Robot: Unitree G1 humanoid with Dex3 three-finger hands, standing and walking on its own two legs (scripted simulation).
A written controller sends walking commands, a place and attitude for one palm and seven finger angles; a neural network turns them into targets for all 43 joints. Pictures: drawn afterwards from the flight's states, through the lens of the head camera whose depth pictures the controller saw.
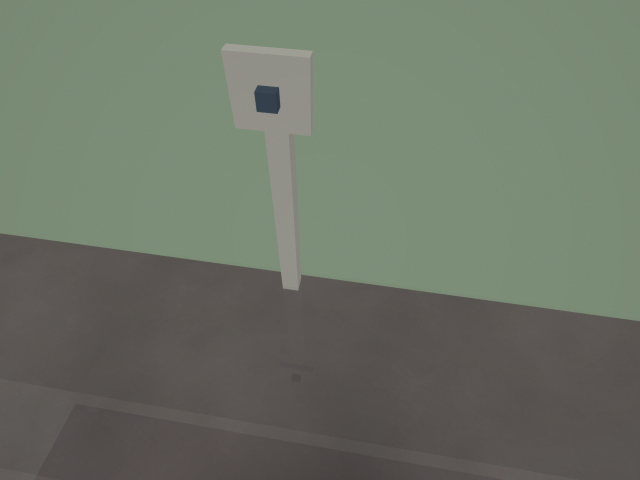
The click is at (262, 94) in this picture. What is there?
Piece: button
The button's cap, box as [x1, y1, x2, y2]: [254, 85, 279, 113]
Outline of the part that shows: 258,85 254,91 257,111 277,113 279,108 278,87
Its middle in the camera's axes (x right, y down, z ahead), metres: -0.11 -0.30 +0.82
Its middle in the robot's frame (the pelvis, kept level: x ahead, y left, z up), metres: +0.81 +0.16 +0.03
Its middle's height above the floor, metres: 0.82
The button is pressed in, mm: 0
